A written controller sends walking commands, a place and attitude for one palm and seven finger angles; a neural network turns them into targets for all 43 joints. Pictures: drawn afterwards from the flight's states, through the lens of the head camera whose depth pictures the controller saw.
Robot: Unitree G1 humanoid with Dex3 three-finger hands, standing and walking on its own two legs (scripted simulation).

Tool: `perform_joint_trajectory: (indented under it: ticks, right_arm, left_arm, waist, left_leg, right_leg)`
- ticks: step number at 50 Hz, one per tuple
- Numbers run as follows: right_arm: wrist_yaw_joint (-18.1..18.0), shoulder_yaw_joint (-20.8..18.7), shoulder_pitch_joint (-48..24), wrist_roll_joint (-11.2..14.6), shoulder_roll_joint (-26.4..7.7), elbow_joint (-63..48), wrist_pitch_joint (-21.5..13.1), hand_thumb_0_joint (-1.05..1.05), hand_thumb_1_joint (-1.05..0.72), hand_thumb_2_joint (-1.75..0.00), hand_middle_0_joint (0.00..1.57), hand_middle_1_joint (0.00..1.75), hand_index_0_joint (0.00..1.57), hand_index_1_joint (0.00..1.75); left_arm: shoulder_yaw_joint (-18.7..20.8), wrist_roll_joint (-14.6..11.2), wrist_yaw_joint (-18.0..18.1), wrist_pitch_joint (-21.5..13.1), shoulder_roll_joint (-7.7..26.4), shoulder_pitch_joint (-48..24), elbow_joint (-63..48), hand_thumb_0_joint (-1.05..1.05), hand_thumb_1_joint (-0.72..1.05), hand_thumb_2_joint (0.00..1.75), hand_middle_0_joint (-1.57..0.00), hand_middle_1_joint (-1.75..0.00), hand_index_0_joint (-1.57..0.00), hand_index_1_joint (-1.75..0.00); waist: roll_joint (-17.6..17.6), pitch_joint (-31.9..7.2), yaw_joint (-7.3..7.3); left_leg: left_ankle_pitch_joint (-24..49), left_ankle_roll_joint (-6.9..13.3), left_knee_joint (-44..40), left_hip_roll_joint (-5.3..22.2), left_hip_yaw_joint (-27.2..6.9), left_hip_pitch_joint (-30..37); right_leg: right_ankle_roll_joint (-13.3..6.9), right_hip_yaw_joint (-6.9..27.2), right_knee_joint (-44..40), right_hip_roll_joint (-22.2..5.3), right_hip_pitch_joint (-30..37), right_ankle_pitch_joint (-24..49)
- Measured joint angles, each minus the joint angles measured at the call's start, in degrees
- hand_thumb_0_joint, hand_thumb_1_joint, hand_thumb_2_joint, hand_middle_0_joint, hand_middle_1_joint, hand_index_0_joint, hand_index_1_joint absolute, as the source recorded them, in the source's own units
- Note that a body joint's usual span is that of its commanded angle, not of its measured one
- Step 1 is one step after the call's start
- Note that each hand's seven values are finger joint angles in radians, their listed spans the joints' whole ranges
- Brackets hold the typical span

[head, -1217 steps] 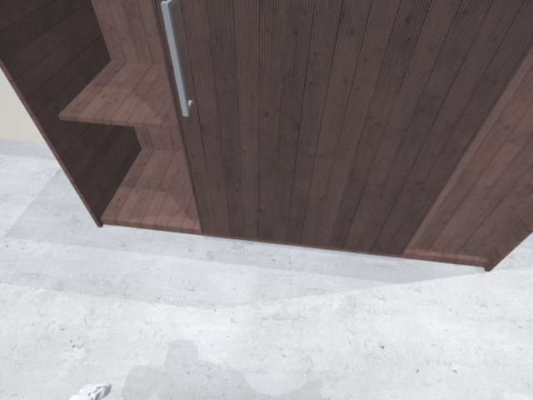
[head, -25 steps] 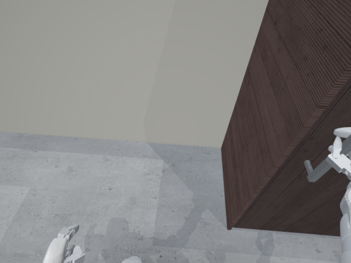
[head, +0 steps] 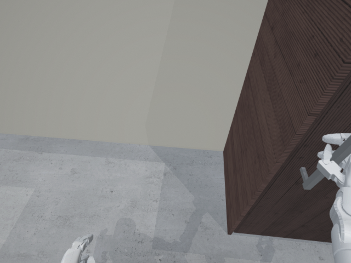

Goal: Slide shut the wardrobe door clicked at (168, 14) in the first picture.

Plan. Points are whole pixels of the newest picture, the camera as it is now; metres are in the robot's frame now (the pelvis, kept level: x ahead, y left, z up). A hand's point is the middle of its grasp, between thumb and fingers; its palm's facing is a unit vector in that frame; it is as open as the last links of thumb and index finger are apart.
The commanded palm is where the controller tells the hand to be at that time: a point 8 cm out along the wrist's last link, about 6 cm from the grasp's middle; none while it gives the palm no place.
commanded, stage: stop walking and hold the door there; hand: right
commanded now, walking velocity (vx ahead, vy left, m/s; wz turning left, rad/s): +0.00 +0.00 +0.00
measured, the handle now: (333, 150) +0.35 -0.34 +0.08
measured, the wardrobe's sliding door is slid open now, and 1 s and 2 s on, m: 0.00 0.00 0.00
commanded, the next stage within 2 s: loosen the grip on the handle in 0.38 s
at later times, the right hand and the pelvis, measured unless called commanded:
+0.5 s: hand (323, 163) +0.32 -0.31 +0.07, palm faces +0.51 +0.81 -0.31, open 4.8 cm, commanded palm +0.27 -0.33 +0.09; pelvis +0.01 +0.02 +0.00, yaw +1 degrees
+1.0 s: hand (325, 165) +0.32 -0.31 +0.07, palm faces +0.54 +0.80 -0.28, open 13.6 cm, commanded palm +0.27 -0.34 +0.09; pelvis -0.01 +0.02 -0.01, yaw -1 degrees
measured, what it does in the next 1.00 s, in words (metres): stands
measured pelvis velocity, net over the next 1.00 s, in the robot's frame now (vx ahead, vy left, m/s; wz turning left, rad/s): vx -0.01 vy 0.02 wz -0.02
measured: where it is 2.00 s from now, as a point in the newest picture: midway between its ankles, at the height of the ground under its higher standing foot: outside the picture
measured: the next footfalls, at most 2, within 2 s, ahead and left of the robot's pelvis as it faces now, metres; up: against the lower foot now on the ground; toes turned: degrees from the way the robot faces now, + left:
none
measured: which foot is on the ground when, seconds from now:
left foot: down 0.00-1.00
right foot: down 0.00-1.00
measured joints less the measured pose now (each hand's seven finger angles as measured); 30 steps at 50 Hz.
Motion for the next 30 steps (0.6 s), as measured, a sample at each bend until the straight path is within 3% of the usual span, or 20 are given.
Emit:
perform_joint_trajectory:
  ticks: [12, 24, 26, 30]
  right_arm:
    - [-0.8, -1.5, 1.4, 1.0, -0.8, -0.1, 2.0, -0.18, -0.74, -0.84, 0.45, 1.4, 0.45, 1.4]
    - [-0.7, -2.2, 1.1, 1.1, -1.1, 2.6, 2.4, -0.18, -0.74, -0.82, 0.45, 1.4, 0.45, 1.4]
    - [2.5, -4.7, -1.8, -3.1, -0.9, 4.0, 2.3, -0.2, -0.71, -0.8, 0.45, 1.4, 0.45, 1.4]
    - [5.3, -7.7, -5.7, -2.5, -0.6, 4.3, 6.9, -0.16, -0.62, -0.76, 0.45, 1.4, 0.46, 1.4]
  left_arm:
    - [0.8, -0.5, 0.1, 0.7, 1.3, -3.0, -2.9, 0.01, 0.9, 0.9, -0.2, -0.3, -0.2, -0.3]
    - [0.1, -0.7, 0.3, 2.1, 0.7, -1.1, -2.1, 0.01, 0.9, 0.9, -0.21, -0.3, -0.21, -0.3]
    - [1.5, 1.1, -0.8, 1.2, 0.1, 0.0, -2.5, 0.01, 0.9, 0.9, -0.21, -0.3, -0.21, -0.3]
    - [2.1, 1.9, -1.7, -1.2, 0.5, 0.5, -2.5, 0.01, 0.9, 0.9, -0.21, -0.3, -0.21, -0.3]
  waist:
    - [-0.6, -1.5, 0.2]
    - [-1.6, -2.5, 0.39]
    - [-0.9, -2.1, -0.92]
    - [0.1, -3.1, -0.45]
  left_leg:
    - [1.1, 1.1, -2.7, -1.7, 0.1, 0.6]
    - [1.6, 1.6, -3.9, -2.3, 0.2, 0.9]
    - [1.8, 1.6, -3.3, -2.4, 0.1, -0.3]
    - [0.4, 2.2, 1.2, -1.0, 1.3, -4.8]
  right_leg:
    - [1.3, 0.2, -0.5, -1.6, -0.3, 0.0]
    - [1.8, 0.4, -1.2, -2.1, -0.2, 0.3]
    - [1.8, 0.3, -1.1, -2.2, -1.0, 0.6]
    - [2.0, 1.3, -0.6, -0.9, -4.3, 2.2]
